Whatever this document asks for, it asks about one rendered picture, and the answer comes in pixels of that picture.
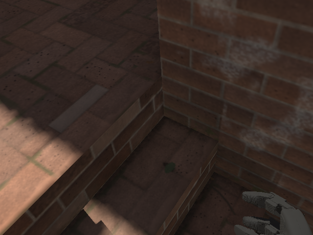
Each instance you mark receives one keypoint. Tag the robot right hand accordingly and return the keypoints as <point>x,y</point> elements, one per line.
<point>292,221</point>

